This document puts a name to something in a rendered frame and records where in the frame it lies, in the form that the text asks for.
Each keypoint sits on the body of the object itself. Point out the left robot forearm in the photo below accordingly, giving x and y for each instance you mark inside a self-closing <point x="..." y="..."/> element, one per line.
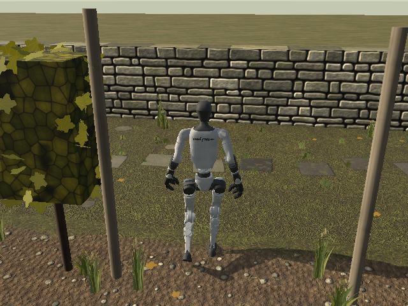
<point x="171" y="169"/>

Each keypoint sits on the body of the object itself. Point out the robot shin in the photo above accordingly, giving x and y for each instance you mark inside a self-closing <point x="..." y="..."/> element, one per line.
<point x="188" y="233"/>
<point x="214" y="226"/>

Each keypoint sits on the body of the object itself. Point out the right robot forearm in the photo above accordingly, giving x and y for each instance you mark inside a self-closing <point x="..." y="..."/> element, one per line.
<point x="235" y="171"/>

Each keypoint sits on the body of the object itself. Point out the left robot shin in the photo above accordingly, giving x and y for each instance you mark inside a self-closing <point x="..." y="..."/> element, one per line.
<point x="188" y="233"/>

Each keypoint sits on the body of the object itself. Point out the robot left upper arm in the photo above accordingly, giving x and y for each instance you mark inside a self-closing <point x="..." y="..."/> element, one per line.
<point x="179" y="146"/>

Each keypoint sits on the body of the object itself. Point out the robot right hand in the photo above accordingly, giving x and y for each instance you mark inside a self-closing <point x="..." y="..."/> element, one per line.
<point x="239" y="189"/>

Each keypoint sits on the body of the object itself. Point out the right robot shin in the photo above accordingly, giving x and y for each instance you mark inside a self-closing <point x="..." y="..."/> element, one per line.
<point x="214" y="226"/>

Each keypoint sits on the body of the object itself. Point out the robot right upper arm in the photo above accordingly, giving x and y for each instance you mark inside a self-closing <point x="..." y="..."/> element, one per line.
<point x="227" y="146"/>

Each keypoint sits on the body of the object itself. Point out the robot left hand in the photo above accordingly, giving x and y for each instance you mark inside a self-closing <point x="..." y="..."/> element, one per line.
<point x="172" y="181"/>

